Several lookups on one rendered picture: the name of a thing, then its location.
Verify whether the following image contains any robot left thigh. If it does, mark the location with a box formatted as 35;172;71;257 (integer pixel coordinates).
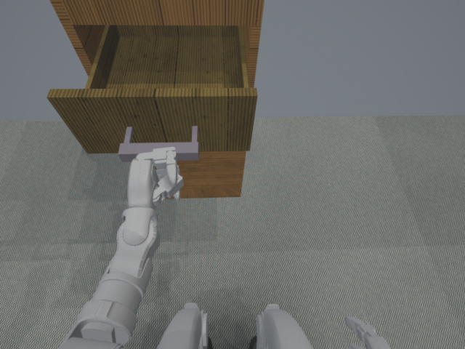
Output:
156;308;209;349

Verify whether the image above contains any robot right thigh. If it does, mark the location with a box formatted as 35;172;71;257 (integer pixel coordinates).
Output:
256;309;314;349

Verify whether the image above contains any drawer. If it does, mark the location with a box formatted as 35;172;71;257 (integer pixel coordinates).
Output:
47;25;257;153

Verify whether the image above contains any handle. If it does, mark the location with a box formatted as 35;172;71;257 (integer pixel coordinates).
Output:
118;126;199;162

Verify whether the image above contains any left robot forearm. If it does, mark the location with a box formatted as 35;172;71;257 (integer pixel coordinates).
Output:
58;206;161;349

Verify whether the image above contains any cabinet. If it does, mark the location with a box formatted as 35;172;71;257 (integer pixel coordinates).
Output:
50;0;264;199

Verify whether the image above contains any robot thigh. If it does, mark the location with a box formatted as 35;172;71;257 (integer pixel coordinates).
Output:
156;308;209;349
256;309;314;349

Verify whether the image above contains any right robot hand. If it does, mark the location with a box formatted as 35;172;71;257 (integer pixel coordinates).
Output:
345;316;391;349

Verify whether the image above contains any left robot hand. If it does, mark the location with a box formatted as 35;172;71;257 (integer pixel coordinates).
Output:
127;147;184;210

